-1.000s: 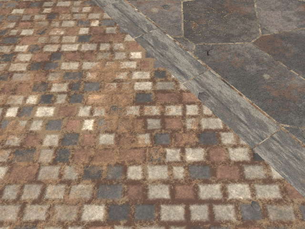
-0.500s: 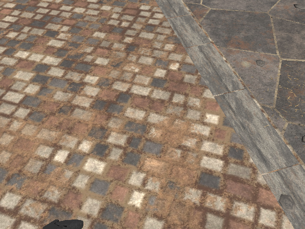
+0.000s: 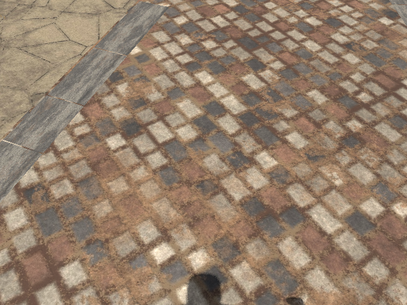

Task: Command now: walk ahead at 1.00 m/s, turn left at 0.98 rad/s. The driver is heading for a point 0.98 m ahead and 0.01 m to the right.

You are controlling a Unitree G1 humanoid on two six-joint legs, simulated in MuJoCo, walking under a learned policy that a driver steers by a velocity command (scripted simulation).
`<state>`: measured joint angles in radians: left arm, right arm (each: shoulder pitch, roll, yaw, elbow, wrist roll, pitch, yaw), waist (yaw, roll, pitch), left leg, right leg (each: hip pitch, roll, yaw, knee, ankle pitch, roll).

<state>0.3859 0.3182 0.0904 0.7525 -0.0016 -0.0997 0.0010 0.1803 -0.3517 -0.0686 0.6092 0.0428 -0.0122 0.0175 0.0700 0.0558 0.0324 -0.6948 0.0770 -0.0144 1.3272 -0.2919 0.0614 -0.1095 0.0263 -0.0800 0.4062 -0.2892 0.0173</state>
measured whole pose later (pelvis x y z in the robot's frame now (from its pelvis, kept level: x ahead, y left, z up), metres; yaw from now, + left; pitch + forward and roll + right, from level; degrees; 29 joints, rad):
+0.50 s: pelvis +0.43 +0.08 +0.00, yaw +17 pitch -1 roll +1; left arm 0.18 0.28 0.02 0.70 -0.04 -0.08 0.01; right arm 0.40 -0.24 -0.04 0.77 -0.02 -0.10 0.03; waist -0.04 -0.04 0.02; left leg -0.07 -0.13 0.07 0.39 -0.31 0.12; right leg -0.78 -0.16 0.11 1.13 -0.10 0.00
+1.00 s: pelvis +0.90 +0.13 +0.01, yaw -4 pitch +1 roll +0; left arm 0.40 0.25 0.03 0.76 -0.02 -0.06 0.00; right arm 0.02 -0.27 0.00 0.57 -0.04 -0.14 0.00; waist 0.07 0.02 0.07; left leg -0.70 0.08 -0.14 0.76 0.00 -0.04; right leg -0.14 0.18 0.14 0.41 -0.26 -0.12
